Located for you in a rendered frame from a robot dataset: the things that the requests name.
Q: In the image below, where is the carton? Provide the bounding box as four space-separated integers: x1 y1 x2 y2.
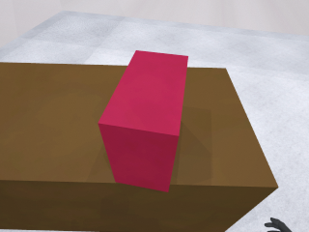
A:
98 50 188 192

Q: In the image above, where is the pedestal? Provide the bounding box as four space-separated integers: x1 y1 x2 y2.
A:
0 62 279 232

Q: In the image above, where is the right robot hand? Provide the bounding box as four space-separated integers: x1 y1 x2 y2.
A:
264 217 292 232

